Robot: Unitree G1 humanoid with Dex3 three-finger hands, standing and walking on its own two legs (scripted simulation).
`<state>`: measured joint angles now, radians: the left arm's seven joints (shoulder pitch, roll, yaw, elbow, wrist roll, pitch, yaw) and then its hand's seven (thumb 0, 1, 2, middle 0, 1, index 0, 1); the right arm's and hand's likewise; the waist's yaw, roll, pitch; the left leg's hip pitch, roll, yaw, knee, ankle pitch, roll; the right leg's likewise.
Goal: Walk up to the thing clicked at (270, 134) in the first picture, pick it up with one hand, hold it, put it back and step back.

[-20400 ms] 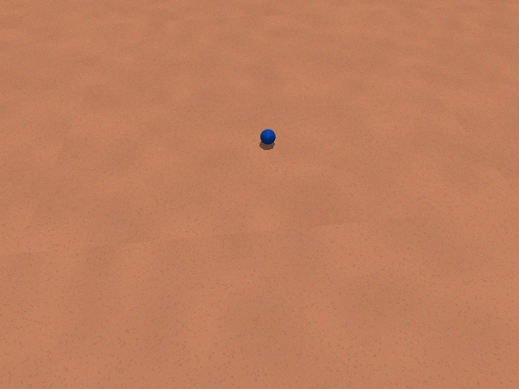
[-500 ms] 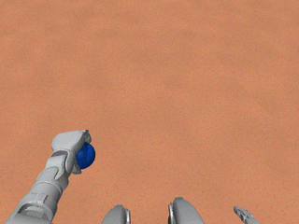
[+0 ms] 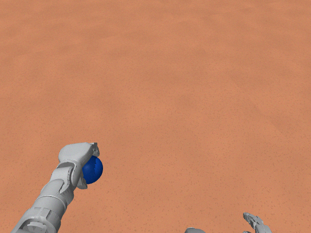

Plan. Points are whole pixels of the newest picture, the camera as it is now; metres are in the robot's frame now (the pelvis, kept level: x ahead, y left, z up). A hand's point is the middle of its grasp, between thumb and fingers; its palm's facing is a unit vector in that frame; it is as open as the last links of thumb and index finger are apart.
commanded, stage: hold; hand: left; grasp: from above
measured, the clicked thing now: (88, 169) +0.32 +0.21 -0.09
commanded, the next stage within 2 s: crouch in 1.72 s
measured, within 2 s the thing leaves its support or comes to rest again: neither
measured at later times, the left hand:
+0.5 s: hand (78, 164) +0.31 +0.22 -0.03, palm faces -0.45 -0.05 -0.89, open 11.1 cm
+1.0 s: hand (78, 168) +0.29 +0.21 -0.01, palm faces -0.44 -0.05 -0.90, open 11.2 cm
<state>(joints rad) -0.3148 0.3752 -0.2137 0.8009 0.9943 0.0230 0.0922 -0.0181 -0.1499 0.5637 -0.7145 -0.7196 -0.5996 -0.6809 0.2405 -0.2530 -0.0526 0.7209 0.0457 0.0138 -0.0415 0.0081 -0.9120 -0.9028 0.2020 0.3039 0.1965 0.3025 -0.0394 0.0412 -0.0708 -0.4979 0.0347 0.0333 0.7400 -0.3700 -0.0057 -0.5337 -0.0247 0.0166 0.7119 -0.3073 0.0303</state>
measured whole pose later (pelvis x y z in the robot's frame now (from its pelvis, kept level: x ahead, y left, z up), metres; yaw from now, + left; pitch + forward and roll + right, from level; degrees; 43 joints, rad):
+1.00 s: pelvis +0.00 -0.01 +0.02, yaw +0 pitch +1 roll +0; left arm -0.22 0.39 -0.22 0.60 0.98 0.02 -0.04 -0.03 -0.19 0.64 -0.70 -0.74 -0.59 -0.68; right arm 0.20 -0.26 -0.04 0.67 0.07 0.07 -0.05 0.01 -0.92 -0.91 0.20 0.30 0.20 0.30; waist 0.00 0.06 -0.02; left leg -0.28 0.03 0.05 0.53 -0.28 -0.01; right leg -0.33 -0.03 0.03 0.54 -0.23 0.02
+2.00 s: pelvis +0.00 -0.01 +0.02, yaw +0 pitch +1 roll +0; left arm -0.23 0.39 -0.21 0.64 0.99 -0.01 -0.02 -0.03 -0.17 0.65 -0.67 -0.76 -0.57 -0.70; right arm 0.19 -0.25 -0.03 0.66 0.07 0.09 -0.06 0.01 -0.91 -0.91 0.20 0.30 0.20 0.30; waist 0.00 0.05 0.00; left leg -0.24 0.03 0.05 0.48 -0.26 -0.01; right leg -0.30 -0.03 0.02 0.49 -0.22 0.02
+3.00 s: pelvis -0.07 +0.00 -0.29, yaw +1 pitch +37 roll -3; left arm -0.86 0.51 -0.02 1.32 1.22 -0.10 0.40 -0.04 -0.16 0.66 -0.66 -0.76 -0.55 -0.71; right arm 0.19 -0.24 -0.02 0.75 -0.09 -0.07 0.05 0.00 -0.91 -0.90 0.21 0.30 0.20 0.30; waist -0.21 0.04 -0.17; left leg -1.96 0.00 -0.06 1.98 -0.68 -0.01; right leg -1.96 -0.04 -0.01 1.92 -0.61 0.03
